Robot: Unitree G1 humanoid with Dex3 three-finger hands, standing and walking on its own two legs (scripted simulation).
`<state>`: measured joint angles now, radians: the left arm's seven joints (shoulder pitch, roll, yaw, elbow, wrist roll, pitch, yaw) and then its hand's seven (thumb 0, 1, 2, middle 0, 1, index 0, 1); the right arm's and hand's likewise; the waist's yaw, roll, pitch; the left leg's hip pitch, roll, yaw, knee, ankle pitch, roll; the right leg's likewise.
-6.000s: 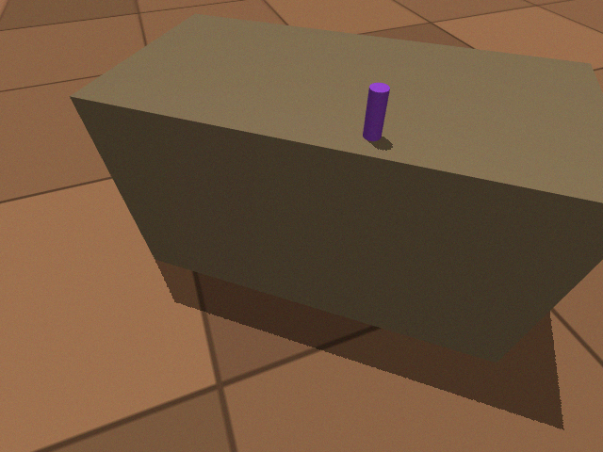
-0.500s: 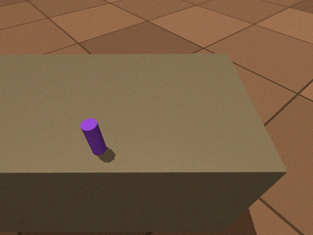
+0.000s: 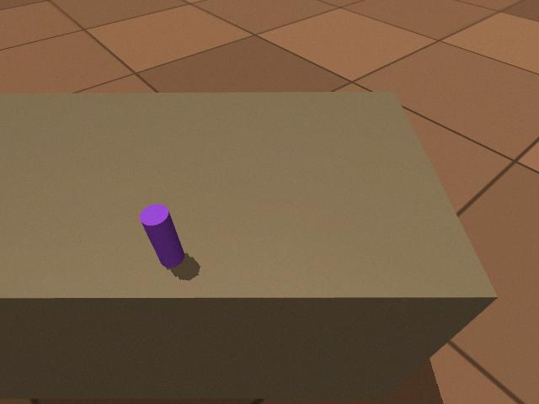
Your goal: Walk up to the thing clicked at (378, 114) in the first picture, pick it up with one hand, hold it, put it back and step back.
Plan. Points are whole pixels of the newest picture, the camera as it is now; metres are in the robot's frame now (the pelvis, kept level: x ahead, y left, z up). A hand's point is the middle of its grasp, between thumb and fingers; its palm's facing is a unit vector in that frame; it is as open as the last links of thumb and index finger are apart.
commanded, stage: rise first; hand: left
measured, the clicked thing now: (164, 237) +0.38 +0.20 +0.03
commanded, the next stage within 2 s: go down in 1.90 s
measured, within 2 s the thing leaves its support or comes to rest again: neither
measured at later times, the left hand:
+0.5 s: hand (121, 393) +0.18 +0.25 -0.09, palm faces +0.22 -0.91 -0.35, open 15.4 cm
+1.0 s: hand (92, 362) +0.18 +0.24 +0.04, palm faces +0.28 -0.88 -0.37, open 17.5 cm
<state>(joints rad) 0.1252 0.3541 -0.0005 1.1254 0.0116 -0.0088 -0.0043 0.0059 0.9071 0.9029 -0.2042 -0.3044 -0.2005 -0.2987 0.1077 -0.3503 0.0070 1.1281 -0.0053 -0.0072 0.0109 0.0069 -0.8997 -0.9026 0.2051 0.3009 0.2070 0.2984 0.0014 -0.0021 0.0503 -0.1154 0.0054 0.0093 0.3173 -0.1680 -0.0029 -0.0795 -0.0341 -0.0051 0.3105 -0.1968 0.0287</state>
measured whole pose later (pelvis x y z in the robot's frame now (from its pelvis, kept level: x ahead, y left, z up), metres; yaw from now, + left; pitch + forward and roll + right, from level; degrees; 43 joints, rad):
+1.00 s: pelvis +0.00 -0.01 -0.01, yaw +0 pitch -4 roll +0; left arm 0.45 0.31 0.21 -0.03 -0.05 -0.14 0.04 -0.01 -0.53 0.01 -0.05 -0.05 -0.05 -0.04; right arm 0.25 -0.23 -0.12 0.62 0.02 -0.07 -0.04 -0.01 0.51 -0.03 0.06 0.05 0.06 0.05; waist 0.04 0.04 0.04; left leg -0.12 0.02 0.01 0.40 -0.21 -0.01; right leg -0.09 -0.02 0.00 0.41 -0.25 0.02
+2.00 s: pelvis -0.01 -0.01 -0.01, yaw +1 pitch -4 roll +0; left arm 0.46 0.35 0.33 -0.23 -0.05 -0.31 0.02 -0.01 -0.60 0.08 -0.06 -0.06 -0.05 -0.07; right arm 0.25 -0.23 -0.15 0.64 0.03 -0.14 -0.03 -0.01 0.50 -0.06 0.06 0.05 0.06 0.05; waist 0.06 0.04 0.05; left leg -0.12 0.01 0.00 0.40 -0.20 -0.01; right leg -0.09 -0.03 -0.02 0.41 -0.25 0.02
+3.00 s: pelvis -0.01 +0.00 -0.01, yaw +1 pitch +1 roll +0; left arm -0.21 0.60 0.60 0.56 -0.28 -0.06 -0.52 -0.01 -0.49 0.08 -0.04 -0.02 -0.03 -0.02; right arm 0.21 -0.23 -0.01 0.77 0.03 -0.18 -0.14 -0.01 0.51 -0.06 0.06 0.05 0.06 0.05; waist 0.02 0.01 -0.06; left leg -0.27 0.01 -0.01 0.48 -0.22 0.00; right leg -0.22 -0.03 -0.02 0.46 -0.25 0.03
